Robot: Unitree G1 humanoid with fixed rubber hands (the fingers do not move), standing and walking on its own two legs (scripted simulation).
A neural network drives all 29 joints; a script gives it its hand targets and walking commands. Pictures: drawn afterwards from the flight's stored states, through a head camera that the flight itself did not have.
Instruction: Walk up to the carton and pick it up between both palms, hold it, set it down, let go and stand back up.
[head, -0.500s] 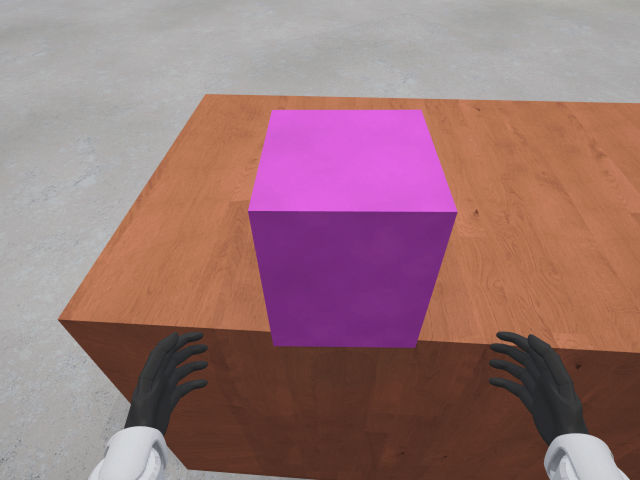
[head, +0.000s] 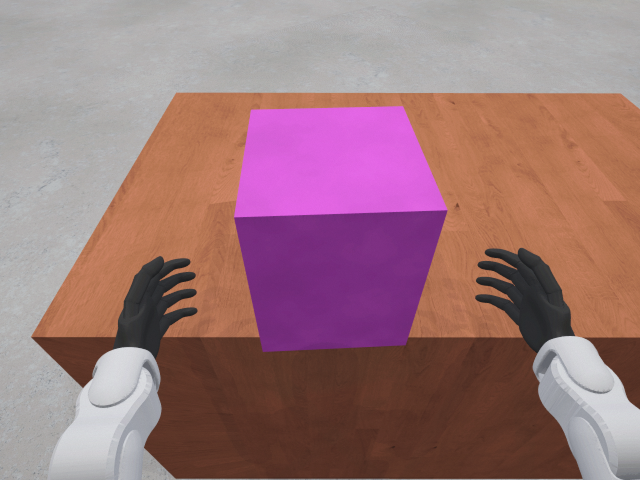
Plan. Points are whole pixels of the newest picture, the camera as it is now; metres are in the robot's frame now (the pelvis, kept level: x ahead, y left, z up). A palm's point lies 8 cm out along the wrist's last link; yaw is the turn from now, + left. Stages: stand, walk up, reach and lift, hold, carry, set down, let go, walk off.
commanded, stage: reach and lift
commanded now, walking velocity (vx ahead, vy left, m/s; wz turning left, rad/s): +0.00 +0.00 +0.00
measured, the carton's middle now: (331, 231) +0.43 -0.01 +0.11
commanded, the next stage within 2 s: none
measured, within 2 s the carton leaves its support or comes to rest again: neither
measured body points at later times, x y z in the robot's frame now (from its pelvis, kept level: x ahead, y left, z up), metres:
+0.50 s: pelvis -0.01 -0.01 +0.00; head -0.02 +0.00 +0.45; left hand +0.35 +0.19 +0.17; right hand +0.35 -0.24 +0.18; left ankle -0.04 +0.12 -0.75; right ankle +0.03 -0.11 -0.75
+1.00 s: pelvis -0.01 -0.01 +0.00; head -0.02 +0.00 +0.45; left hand +0.41 +0.19 +0.23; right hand +0.42 -0.23 +0.23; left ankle -0.04 +0.12 -0.75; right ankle +0.03 -0.11 -0.75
